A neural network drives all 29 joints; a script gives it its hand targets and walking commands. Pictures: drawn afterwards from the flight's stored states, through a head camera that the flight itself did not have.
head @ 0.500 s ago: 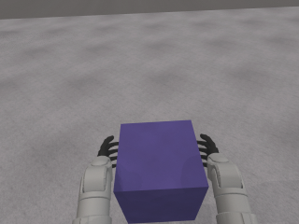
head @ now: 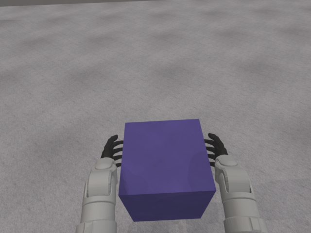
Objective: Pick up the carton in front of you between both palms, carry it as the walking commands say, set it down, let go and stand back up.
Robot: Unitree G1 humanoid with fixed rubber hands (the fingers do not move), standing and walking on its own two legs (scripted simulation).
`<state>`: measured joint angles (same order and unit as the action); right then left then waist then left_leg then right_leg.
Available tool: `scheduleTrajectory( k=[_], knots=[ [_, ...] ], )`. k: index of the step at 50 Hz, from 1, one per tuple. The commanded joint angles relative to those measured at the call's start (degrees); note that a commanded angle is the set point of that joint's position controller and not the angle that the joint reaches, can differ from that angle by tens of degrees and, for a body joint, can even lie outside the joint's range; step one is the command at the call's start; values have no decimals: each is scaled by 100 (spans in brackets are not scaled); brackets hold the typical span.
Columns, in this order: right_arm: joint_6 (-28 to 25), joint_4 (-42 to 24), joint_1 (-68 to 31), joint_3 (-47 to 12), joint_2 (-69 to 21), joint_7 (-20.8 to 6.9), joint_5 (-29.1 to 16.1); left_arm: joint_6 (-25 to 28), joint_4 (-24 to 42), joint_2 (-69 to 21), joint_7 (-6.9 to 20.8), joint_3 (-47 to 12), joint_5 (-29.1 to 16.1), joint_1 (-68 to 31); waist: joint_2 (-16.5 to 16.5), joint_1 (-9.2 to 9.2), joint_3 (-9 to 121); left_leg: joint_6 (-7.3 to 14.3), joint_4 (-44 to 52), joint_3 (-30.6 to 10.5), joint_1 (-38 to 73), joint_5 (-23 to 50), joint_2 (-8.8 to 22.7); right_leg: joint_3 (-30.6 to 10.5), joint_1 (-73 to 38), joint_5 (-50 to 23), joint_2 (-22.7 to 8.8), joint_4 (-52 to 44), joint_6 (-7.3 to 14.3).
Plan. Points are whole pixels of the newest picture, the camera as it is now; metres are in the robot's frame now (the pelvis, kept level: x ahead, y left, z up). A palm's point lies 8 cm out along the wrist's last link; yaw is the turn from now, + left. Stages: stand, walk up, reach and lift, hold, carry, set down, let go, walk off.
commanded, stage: hold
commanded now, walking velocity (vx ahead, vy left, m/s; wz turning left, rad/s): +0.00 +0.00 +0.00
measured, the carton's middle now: (164, 172) +0.29 +0.00 -0.04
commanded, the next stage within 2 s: set down in 0.42 s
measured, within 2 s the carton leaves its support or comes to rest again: neither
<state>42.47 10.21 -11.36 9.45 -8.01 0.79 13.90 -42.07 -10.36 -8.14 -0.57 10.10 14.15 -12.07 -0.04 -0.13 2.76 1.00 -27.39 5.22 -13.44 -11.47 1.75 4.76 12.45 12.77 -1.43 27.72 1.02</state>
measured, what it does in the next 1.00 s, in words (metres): stands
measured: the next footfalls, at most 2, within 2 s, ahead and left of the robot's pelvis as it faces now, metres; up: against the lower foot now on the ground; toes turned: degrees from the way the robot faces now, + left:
none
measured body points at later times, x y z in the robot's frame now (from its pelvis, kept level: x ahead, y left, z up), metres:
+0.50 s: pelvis -0.02 +0.00 +0.00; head -0.07 +0.00 +0.45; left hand +0.29 +0.15 +0.04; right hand +0.28 -0.15 +0.04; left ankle +0.03 +0.11 -0.74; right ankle +0.02 -0.11 -0.74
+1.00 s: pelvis -0.03 +0.00 -0.04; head +0.14 -0.01 +0.37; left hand +0.34 +0.16 -0.11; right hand +0.35 -0.15 -0.12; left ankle +0.03 +0.11 -0.74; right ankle +0.02 -0.11 -0.74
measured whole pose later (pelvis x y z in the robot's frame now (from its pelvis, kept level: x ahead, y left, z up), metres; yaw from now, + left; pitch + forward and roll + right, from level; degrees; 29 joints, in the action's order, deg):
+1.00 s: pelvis -0.03 +0.00 -0.04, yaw -1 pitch +17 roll +0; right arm 12.2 33.9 -31.5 23.8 -8.2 -0.4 19.4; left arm -12.3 -30.6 -10.2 0.2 26.7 19.5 -30.3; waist -0.2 -1.5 -4.8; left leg 0.1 -46.6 -2.6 -47.1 -16.0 -2.7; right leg -2.7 46.7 17.4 3.2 47.7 1.0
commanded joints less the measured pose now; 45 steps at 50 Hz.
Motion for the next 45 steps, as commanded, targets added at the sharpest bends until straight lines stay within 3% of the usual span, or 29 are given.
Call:
scheduleTrajectory(
  k=[1, 4, 23, 28, 32, 35, 39, 42, 45],
  knots=[
    [-267, -500, -2698, -2970, -5343, -1338, -1373, 186, 317, -5394, 1318, -2984, -1316, -2439, -15, 14, 1078, 110, 536, -1058, 1106, 1086, -571, -998, -693, -1088, 544, -626, 79],
    [-304, -386, -2612, -2870, -5232, -1335, -1342, 212, 263, -5315, 1313, -2921, -1285, -2342, -5, 6, 1022, 73, 556, -1055, 1290, 1146, -582, -1043, -817, -1147, 547, -683, 101],
    [-366, 384, -3462, -2485, -5505, -1579, -1197, 265, -560, -5605, 1582, -2509, -1153, -3141, 10, -12, 559, 72, 760, -1053, 1054, -326, -482, -992, -534, 383, 439, -855, 113],
    [-552, 1204, -4210, -1962, -5499, -1656, -930, 429, -1310, -5639, 1629, -1943, -899, -3889, -9, -69, 360, 94, 641, -1044, 823, -942, -468, -979, -221, 1016, 415, -699, 127],
    [-856, 2114, -4776, -1085, -5224, -1596, -403, 696, -2162, -5389, 1536, -1113, -400, -4493, 35, -53, 143, 112, 428, -1067, 476, -1283, -459, -939, 145, 1231, 445, -392, 158],
    [-1102, 2536, -4847, -344, -4779, -1414, 92, 932, -2501, -4944, 1331, -396, 49, -4548, 47, -68, -10, 110, 156, -1045, 128, -1125, -487, -927, 504, 1094, 500, -119, 186],
    [-1599, 2723, -4480, 217, -4062, -1210, 551, 1460, -2635, -4196, 1089, 281, 508, -4198, 44, -127, 209, 83, -336, -945, -469, -209, -569, -897, 1045, 362, 592, 319, 140],
    [-2199, 2734, -4285, 144, -3881, -1140, 564, 2055, -2559, -4000, 1007, 186, 495, -4061, 14, -125, 856, 11, -771, -927, -856, 529, -659, -908, 1399, -397, 679, 752, 69],
    [-2850, 2689, -4353, -358, -4123, -1102, 296, 2718, -2485, -4251, 1012, -314, 270, -4076, -15, -140, 1770, -40, -1273, -926, -1260, 1076, -780, -935, 1714, -995, 762, 1223, -9]
  ],
)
